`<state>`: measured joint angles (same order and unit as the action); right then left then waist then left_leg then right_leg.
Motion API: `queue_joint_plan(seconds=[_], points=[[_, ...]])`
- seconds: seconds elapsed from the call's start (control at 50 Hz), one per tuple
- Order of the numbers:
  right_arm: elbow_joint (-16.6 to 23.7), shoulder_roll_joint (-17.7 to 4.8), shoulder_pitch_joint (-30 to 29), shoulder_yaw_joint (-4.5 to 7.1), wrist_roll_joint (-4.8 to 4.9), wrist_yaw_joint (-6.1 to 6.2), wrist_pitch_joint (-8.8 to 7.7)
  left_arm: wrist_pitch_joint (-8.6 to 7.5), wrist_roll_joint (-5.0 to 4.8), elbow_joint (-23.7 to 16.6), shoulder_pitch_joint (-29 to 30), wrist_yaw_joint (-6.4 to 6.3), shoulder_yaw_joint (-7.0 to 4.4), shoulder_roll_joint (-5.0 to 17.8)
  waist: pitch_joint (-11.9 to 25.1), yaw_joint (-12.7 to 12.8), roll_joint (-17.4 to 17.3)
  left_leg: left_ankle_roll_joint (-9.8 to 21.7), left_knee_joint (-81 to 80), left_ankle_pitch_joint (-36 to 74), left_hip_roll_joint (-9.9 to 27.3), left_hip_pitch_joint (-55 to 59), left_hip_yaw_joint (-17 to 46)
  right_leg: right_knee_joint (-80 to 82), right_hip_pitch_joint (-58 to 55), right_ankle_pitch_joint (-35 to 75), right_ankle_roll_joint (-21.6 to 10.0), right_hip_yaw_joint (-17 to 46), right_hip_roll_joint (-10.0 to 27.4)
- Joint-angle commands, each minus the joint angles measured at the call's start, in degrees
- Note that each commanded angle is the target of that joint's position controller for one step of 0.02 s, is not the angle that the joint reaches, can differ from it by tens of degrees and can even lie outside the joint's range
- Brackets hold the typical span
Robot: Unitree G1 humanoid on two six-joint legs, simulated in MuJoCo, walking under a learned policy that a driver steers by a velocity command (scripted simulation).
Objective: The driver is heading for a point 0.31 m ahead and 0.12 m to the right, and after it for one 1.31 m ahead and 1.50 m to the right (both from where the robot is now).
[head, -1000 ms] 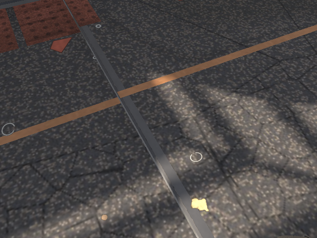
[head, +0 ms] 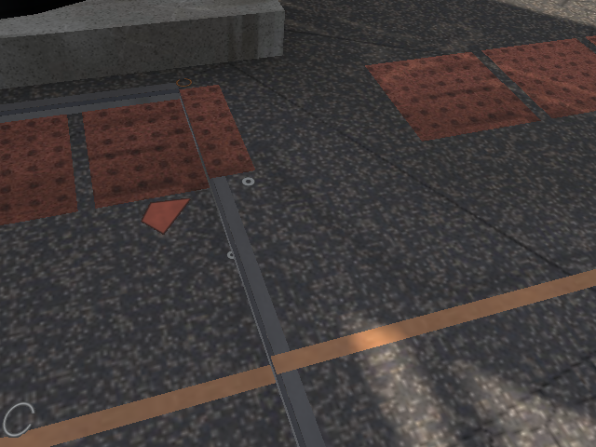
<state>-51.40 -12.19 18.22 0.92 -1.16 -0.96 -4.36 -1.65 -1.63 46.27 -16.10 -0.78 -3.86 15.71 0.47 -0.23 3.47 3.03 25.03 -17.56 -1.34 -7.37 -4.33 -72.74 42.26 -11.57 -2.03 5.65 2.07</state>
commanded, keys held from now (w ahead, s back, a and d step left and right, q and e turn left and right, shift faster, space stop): w+e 0.18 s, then e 0.82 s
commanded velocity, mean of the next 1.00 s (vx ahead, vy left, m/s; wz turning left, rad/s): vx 0.21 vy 0.00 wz -0.53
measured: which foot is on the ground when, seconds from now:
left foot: down 0.00-0.30, up 0.32-0.72, down 0.74-1.00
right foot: up 0.00-0.26, down 0.28-0.74, up 0.76-1.00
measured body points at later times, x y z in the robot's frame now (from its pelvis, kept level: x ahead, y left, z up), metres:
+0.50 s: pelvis +0.22 -0.04 +0.03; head +0.26 -0.06 +0.48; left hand +0.43 +0.18 -0.06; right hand +0.30 -0.35 -0.07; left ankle +0.29 +0.12 -0.64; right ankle +0.27 -0.13 -0.70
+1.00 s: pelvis +0.31 -0.01 +0.00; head +0.36 -0.01 +0.45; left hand +0.58 +0.13 -0.12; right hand +0.28 -0.29 -0.10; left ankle +0.39 +0.07 -0.74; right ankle +0.20 -0.13 -0.59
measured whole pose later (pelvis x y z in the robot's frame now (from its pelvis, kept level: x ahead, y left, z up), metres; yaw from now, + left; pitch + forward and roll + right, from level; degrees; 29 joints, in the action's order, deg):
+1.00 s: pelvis +0.31 -0.01 +0.00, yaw -36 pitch +2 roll -1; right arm -38.8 -10.7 10.6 1.3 -1.7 4.3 1.7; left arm 4.8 -1.0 34.2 -12.4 -3.3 -4.2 15.9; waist -2.7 0.2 2.5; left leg 1.2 28.0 -12.1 2.5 -18.2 -3.4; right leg -84.1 40.2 -25.9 7.4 4.9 -2.0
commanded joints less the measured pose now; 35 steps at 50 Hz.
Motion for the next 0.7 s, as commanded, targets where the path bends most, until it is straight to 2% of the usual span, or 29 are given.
queue_joint_plan(seconds=[0.02,0.06,0.1,0.16,0.18,0.2,0.22,0.24,0.26,0.28,0.3,0.32,0.34,0.36,0.38,0.4,0.44,0.48,0.52,0.56,0.62,0.68,0.7], points=[[2.1,-7.6,-1.9,1.85,-0.40,0.93,-1.54,-0.74,0.16,-4.3,3.1,0.20,-0.69,3.0,-4.7,-0.9,-8.7,2.2,-14.3,22.1,13.7,1.9,6.7,1.2,9.8,6.7,1.7,2.4,2.0],[1.2,-8.1,0.2,1.91,-0.48,1.52,-1.16,-0.81,0.27,-6.1,6.1,0.64,-0.07,1.5,-4.1,-2.0,-7.8,1.8,-14.5,30.0,13.5,5.1,3.3,7.2,10.5,8.5,1.8,0.2,1.3],[0.7,-8.4,0.8,1.84,-0.13,1.97,-0.69,-0.85,0.35,-8.0,10.1,1.43,0.73,0.0,-4.6,-3.1,-7.4,1.0,-15.7,32.7,13.3,5.9,0.2,15.5,7.9,10.8,1.4,-3.7,1.3],[-0.7,-9.6,4.1,1.99,0.64,2.36,0.15,-0.95,0.47,-11.1,14.9,2.95,1.69,-1.8,-5.5,-4.7,-7.0,1.2,-14.4,41.1,15.6,10.5,-2.2,21.2,7.2,7.1,-0.5,-8.9,1.2],[-0.7,-10.1,4.1,2.07,0.76,2.52,0.58,-1.08,0.49,-12.1,15.9,3.42,1.84,-2.1,-5.3,-4.3,-7.1,1.3,-12.9,47.4,16.1,11.5,-3.4,23.2,5.5,5.0,-1.6,-10.9,0.3],[-0.1,-10.9,3.0,2.15,0.81,2.81,1.11,-1.19,0.61,-12.8,15.7,3.86,1.66,-1.7,-4.6,-2.9,-8.0,1.2,-9.5,59.5,16.0,11.5,-5.1,25.1,1.8,2.6,-2.5,-13.3,-1.4],[0.4,-11.9,2.5,2.34,0.88,3.27,1.69,-1.18,0.89,-13.1,14.1,4.18,1.21,-0.7,-2.3,-1.3,-9.9,1.3,-4.7,72.7,16.0,12.0,-5.9,25.6,-3.0,0.1,-3.2,-15.6,-3.9],[0.9,-13.2,1.4,2.69,1.12,3.75,2.14,-1.09,0.95,-12.6,10.0,4.34,0.63,0.5,0.5,1.3,-12.2,1.4,1.3,82.1,16.4,11.9,-5.9,27.1,-8.9,-1.8,-4.3,-16.3,-5.9],[1.6,-14.1,-0.5,2.94,1.42,3.99,2.31,-1.01,0.85,-10.9,2.2,4.20,-0.60,3.4,4.6,5.6,-12.8,1.2,10.1,83.4,15.6,9.9,-5.9,32.4,-19.5,1.4,-5.9,-15.0,-7.3],[2.3,-14.5,-2.1,3.16,2.37,3.85,1.79,-0.62,1.03,-8.9,-5.5,3.50,-2.33,7.2,8.2,9.9,-10.2,-1.1,20.6,71.0,13.2,5.2,-5.4,44.2,-33.1,11.9,-7.4,-10.2,-6.5],[5.3,-7.6,2.8,1.17,0.75,2.40,0.40,-0.21,1.82,-8.1,-8.9,2.47,-3.92,14.2,15.1,7.4,5.7,-5.7,47.3,17.6,3.8,-24.4,-4.4,42.3,-61.8,23.7,-18.6,14.2,9.1],[5.9,-9.8,1.6,1.18,0.30,0.98,-1.70,-0.13,3.19,-10.3,-6.8,1.10,-3.62,13.1,27.4,7.0,5.9,-5.3,58.4,-13.5,-2.7,-26.5,8.8,48.0,-62.0,32.2,-24.2,34.5,18.7],[7.2,-12.9,-3.5,2.78,2.03,0.24,-2.01,-0.29,3.21,-11.7,-1.6,0.83,-2.74,11.3,20.5,6.6,0.5,-4.3,57.1,-12.0,1.3,-27.6,13.0,49.1,-53.1,29.4,-20.8,25.7,16.2],[8.6,-11.4,-6.2,2.52,2.69,0.60,-1.67,-0.60,1.84,-11.7,1.7,0.95,-2.15,8.9,11.3,4.3,-3.5,-4.0,52.0,-9.7,3.2,-29.0,11.1,50.5,-44.1,24.7,-17.6,19.0,12.5],[8.3,-10.1,-6.1,2.61,2.00,1.31,-1.11,-0.64,0.80,-12.0,4.5,1.01,-1.84,7.5,5.7,1.9,-6.4,-4.2,47.0,-8.2,4.6,-29.3,9.6,52.1,-36.9,20.7,-15.2,14.5,9.6],[8.2,-10.2,-5.2,3.06,1.43,1.89,-0.13,-0.69,0.96,-12.5,6.5,0.98,-1.45,6.1,3.0,0.0,-5.3,-4.5,43.6,-6.6,5.8,-26.0,9.3,53.7,-30.0,19.3,-14.2,11.4,7.6],[8.4,-8.6,-3.2,3.10,0.85,2.20,1.49,-0.57,1.91,-13.8,8.4,0.87,-1.51,6.0,2.4,-2.1,-2.6,-6.0,40.2,-3.4,4.2,-20.3,7.6,55.3,-21.4,21.0,-14.3,7.9,5.0],[8.9,-7.4,-3.5,2.91,0.28,2.57,2.22,-0.19,1.98,-14.0,8.3,0.28,-1.85,6.9,3.6,-2.5,-0.7,-7.9,33.6,0.3,2.9,-19.0,6.9,54.5,-19.2,23.4,-14.3,5.7,3.5],[10.0,-7.3,-6.0,2.72,0.07,2.73,2.66,0.80,1.75,-14.2,7.3,-0.61,-2.21,7.9,5.6,-1.7,0.3,-9.2,28.9,4.0,2.1,-19.1,7.5,52.9,-19.9,20.0,-13.9,6.6,3.2],[11.3,-7.5,-8.9,2.54,0.28,2.49,3.03,1.88,1.42,-14.7,7.3,-1.40,-2.29,8.0,6.4,-0.9,1.2,-9.7,24.4,7.3,1.6,-18.7,8.6,51.7,-19.7,10.7,-12.8,8.7,2.5],[12.9,-8.3,-11.8,2.62,0.97,1.98,3.28,2.99,1.51,-15.7,7.8,-2.11,-2.32,7.6,6.1,-0.1,2.4,-9.8,18.4,7.8,0.9,-18.0,10.7,49.1,-19.4,0.0,-11.9,13.7,2.6],[13.2,-9.4,-11.0,3.26,1.37,1.31,2.80,3.58,1.47,-16.4,7.6,-2.50,-2.25,6.6,6.3,0.2,3.7,-9.2,10.1,6.8,1.2,-14.8,12.6,42.9,-20.9,-0.3,-10.8,18.3,2.7],[12.8,-9.2,-9.6,3.50,1.56,1.07,2.47,3.74,1.21,-16.4,7.8,-2.60,-2.14,6.0,6.1,-0.4,4.0,-8.6,3.7,10.4,1.9,-12.1,12.7,39.8,-21.5,1.4,-9.6,18.6,1.7]])
Next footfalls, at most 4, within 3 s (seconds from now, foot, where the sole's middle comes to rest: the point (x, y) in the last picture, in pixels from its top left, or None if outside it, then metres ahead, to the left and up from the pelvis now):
0.28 right None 0.31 -0.14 -0.74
0.74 left None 0.43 0.04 -0.78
1.18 right None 0.25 -0.17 -0.74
1.60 left None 0.42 -0.03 -0.75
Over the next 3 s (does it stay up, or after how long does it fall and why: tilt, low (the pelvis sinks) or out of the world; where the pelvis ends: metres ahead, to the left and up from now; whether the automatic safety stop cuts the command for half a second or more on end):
stays up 0.47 -0.36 0.01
